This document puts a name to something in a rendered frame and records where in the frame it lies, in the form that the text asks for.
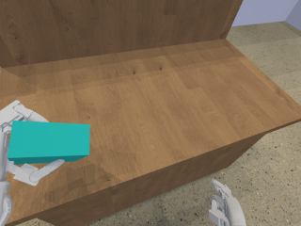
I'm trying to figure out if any right robot hand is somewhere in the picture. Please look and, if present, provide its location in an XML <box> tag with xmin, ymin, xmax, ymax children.
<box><xmin>209</xmin><ymin>179</ymin><xmax>246</xmax><ymax>226</ymax></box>

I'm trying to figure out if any left robot hand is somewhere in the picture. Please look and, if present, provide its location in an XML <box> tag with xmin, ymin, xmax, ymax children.
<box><xmin>0</xmin><ymin>100</ymin><xmax>65</xmax><ymax>186</ymax></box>

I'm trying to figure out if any sponge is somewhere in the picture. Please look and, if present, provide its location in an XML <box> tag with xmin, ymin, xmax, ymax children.
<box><xmin>8</xmin><ymin>121</ymin><xmax>90</xmax><ymax>165</ymax></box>

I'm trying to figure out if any table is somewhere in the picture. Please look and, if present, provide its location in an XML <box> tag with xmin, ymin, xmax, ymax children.
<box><xmin>0</xmin><ymin>0</ymin><xmax>301</xmax><ymax>226</ymax></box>

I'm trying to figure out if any left robot forearm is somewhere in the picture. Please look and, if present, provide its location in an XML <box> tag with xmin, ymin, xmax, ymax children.
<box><xmin>0</xmin><ymin>181</ymin><xmax>13</xmax><ymax>226</ymax></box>

